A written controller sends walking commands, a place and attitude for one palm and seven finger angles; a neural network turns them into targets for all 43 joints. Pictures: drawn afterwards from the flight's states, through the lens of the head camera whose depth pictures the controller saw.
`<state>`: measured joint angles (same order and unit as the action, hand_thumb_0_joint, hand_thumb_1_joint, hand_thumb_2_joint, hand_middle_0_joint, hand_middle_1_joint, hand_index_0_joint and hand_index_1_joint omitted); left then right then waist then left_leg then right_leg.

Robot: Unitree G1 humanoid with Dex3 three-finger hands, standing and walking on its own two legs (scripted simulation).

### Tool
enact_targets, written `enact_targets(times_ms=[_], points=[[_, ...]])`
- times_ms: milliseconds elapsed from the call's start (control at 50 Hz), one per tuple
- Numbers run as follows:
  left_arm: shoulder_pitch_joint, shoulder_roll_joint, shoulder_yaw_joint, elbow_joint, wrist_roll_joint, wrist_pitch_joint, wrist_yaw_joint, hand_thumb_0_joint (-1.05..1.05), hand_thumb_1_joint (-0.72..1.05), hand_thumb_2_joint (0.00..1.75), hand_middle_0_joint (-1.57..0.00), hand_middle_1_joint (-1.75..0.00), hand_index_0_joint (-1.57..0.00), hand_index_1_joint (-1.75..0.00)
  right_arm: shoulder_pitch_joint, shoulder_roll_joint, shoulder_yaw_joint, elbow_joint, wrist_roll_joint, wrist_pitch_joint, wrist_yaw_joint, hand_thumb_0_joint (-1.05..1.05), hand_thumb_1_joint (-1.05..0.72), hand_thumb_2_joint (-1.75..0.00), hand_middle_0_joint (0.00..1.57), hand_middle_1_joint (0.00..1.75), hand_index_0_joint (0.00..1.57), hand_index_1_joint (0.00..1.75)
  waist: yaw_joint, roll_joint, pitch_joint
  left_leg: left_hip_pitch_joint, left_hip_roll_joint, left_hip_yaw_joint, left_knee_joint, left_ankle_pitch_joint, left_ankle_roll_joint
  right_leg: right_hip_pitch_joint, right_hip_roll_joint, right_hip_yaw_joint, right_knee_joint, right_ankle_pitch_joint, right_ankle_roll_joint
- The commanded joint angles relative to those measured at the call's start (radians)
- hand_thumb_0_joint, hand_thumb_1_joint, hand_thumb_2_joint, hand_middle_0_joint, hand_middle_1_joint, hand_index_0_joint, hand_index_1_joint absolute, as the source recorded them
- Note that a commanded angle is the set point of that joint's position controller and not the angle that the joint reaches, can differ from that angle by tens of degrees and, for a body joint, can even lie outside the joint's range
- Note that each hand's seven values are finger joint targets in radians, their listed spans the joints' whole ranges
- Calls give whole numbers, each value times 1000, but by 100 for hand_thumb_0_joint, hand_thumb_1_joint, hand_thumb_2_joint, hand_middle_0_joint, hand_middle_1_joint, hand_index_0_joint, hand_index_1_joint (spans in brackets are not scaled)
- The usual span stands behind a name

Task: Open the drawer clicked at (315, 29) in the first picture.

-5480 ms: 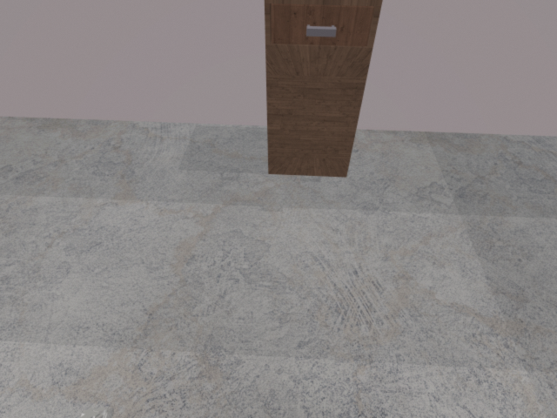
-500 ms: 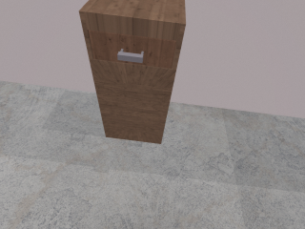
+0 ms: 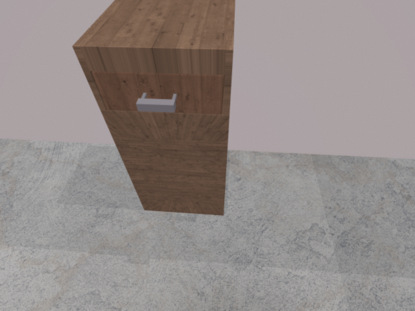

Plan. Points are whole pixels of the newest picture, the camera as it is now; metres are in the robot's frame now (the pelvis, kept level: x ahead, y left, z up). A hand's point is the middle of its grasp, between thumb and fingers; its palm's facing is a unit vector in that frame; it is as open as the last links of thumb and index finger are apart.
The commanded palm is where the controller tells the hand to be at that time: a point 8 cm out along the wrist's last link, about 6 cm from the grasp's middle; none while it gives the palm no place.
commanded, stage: take the last steps up to it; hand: left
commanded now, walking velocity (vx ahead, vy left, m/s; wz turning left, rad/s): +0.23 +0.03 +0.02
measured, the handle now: (158, 100) +0.68 +0.18 +0.01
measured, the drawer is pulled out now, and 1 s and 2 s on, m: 0.00 0.00 0.00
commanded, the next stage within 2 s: come to a stop and stand still in 0.24 s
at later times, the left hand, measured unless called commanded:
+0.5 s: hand out of the picture +0.12 +0.21 -0.17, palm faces +0.05 -0.99 -0.15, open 7.3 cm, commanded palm none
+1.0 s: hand (131, 285) +0.20 +0.19 -0.15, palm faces +0.03 -0.97 -0.26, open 7.3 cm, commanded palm none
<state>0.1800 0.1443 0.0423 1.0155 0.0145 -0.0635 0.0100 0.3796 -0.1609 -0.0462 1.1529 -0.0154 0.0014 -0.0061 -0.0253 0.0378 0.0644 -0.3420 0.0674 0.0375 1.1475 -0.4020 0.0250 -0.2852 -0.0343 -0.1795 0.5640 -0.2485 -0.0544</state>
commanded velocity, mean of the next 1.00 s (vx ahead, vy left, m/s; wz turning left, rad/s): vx -0.02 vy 0.03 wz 0.00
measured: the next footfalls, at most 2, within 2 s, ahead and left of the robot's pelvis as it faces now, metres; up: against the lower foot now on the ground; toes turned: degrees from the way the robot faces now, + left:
left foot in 0.30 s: +0.20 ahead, +0.14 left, +0.00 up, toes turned +9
right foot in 0.70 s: +0.19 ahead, -0.10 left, +0.00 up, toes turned -5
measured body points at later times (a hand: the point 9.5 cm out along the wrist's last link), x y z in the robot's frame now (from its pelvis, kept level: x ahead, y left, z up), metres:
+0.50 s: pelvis +0.14 +0.04 +0.01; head +0.16 +0.06 +0.46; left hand +0.12 +0.26 -0.16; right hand +0.21 -0.19 -0.13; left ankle +0.16 +0.13 -0.73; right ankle +0.12 -0.09 -0.69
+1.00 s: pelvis +0.13 +0.00 +0.01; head +0.17 -0.02 +0.46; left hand +0.20 +0.24 -0.13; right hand +0.19 -0.24 -0.15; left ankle +0.09 +0.14 -0.69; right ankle +0.17 -0.10 -0.73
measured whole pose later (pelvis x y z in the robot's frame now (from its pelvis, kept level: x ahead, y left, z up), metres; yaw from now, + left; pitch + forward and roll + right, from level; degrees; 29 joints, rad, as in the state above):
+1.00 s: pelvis +0.13 +0.00 +0.01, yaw +0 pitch +0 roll +2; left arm 0.16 0.17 0.03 0.99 0.03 0.01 0.03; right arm 0.17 -0.20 -0.06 1.04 -0.01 0.06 -0.01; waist 0.02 0.01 0.08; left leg -0.30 0.02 0.02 0.81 -0.47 -0.04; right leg -0.29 -0.06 -0.10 0.50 -0.21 -0.03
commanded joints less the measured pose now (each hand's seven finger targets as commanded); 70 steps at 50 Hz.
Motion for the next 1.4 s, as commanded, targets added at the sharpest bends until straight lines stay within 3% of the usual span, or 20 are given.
enact_targets(times_ms=[0,180,240,260,300,320,380,440,580,640,680,720,820,940,1020,1060,1100,1120,1280,1380], points=[[112,102,20,8,12,-9,14,0,90,90,-20,-30,-20,-30,26,-9,-13,-79,-13,-12,12,0,-90,-90,20,30,20,30,1,-126,3,-123,70,-6,-66,106,-30,-6,-264,235,-406,-17,-83],[173,166,25,48,10,-5,1,0,90,90,-20,-30,-20,-30,-164,-34,-7,-162,-7,-30,29,0,-90,-90,20,30,20,30,47,-135,22,-71,32,61,-461,148,-36,89,-256,197,-361,72,-102],[165,157,25,55,6,7,3,0,90,90,-20,-30,-20,-30,-101,-49,-2,-142,-8,-45,22,0,-90,-90,20,30,20,30,8,-111,0,123,-3,97,-636,217,-29,47,-208,145,-249,73,-62],[181,130,17,59,2,13,2,0,90,90,-20,-30,-20,-30,-55,-77,-5,-121,-9,-53,16,0,-90,-90,20,30,20,30,-7,-43,-26,249,7,72,-693,232,-22,-9,-166,123,-142,66,-38],[196,55,2,23,0,16,-8,0,90,90,-20,-30,-20,-30,94,-230,-37,-101,-17,-50,-1,0,-90,-90,20,30,20,30,-46,271,-85,417,331,-333,-860,276,133,-240,5,-7,294,-314,38],[150,74,0,11,8,22,2,0,90,90,-20,-30,-20,-30,97,-214,-32,-91,-16,-45,-11,0,-90,-90,20,30,20,30,-60,271,-82,359,347,-363,-915,232,160,-267,-6,81,453,-375,32],[160,38,-7,55,-3,33,5,0,90,90,-20,-30,-20,-30,-121,-97,14,-135,-7,-48,-29,0,-90,-90,20,30,20,30,31,64,-20,168,262,-143,-892,603,136,-148,-86,168,403,-210,59],[211,36,-16,83,-7,63,20,0,90,90,-20,-30,-20,-30,-159,-109,10,-126,2,-44,-42,0,-90,-90,20,30,20,30,46,53,-100,224,238,-40,-830,925,124,-30,-70,146,218,-154,89],[153,87,14,10,7,100,23,0,90,90,-20,-30,-20,-30,-175,-171,-39,-130,-7,5,-41,0,-90,-90,20,30,20,30,35,121,-68,208,258,-51,-775,831,130,-39,-37,115,160,-125,73],[176,104,19,0,8,85,23,0,90,90,-20,-30,-20,-30,-196,-159,-44,-143,-3,14,-31,0,-90,-90,20,30,20,30,61,81,-82,157,190,-11,-680,639,64,67,-42,113,-52,112,68],[141,204,28,-15,17,68,29,0,90,90,-20,-30,-20,-30,-155,-78,-34,-158,9,18,-16,0,-90,-90,20,30,20,30,32,-184,-94,29,5,100,-488,168,-34,137,-263,342,-151,559,-20],[148,230,34,-20,12,63,33,0,90,90,-20,-30,-20,-30,-183,-61,-30,-171,8,46,-21,0,-90,-90,20,30,20,30,67,-246,-122,-10,-41,-3,-232,-211,-42,105,-370,411,-202,729,-154],[41,207,36,-59,12,65,41,0,90,90,-20,-30,-20,-30,-170,-87,-31,-152,5,50,-10,0,-90,-90,20,30,20,30,48,-168,-95,-83,-35,-55,-104,-74,-64,133,-296,309,-196,585,-133],[70,242,51,-51,18,66,34,0,90,90,-20,-30,-20,-30,-193,-82,-17,-177,7,35,-2,0,-90,-90,20,30,20,30,82,-203,-127,-21,-45,-17,-379,-72,-66,196,-286,341,-225,411,-134],[19,227,44,-42,9,73,30,0,90,90,-20,-30,-20,-30,-83,-67,-6,-139,7,18,-7,0,-90,-90,20,30,20,30,26,-197,-126,188,-58,26,-701,126,-53,77,-217,287,-198,198,-56],[15,163,27,-46,-4,83,24,0,90,90,-20,-30,-20,-30,-63,-115,-7,-129,0,6,-10,0,-90,-90,20,30,20,30,24,-24,-86,245,52,-95,-820,178,-12,-55,-109,213,-127,-32,21],[21,112,13,-53,1,89,15,0,90,90,-20,-30,-20,-30,-142,-178,-10,-165,-6,5,-13,0,-90,-90,20,30,20,30,53,112,-23,21,200,-245,-938,57,60,17,-38,110,-48,-67,74],[4,111,9,-32,7,94,15,0,90,90,-20,-30,-20,-30,-182,-164,-5,-161,-5,2,-16,0,-90,-90,20,30,20,30,52,178,18,-49,181,-237,-1000,-24,61,62,-38,110,-10,-57,80],[103,125,-18,72,1,67,14,0,90,90,-20,-30,-20,-30,-114,-113,12,-104,6,-8,-22,0,-90,-90,20,30,20,30,44,-38,0,100,50,-78,-861,124,-4,93,-81,187,-202,86,62],[129,109,-26,94,-3,59,20,0,90,90,-20,-30,-20,-30,-68,-94,22,-70,9,-15,-24,0,-90,-90,20,30,20,30,34,-46,-11,143,46,-62,-853,187,-7,85,-86,194,-218,102,58]])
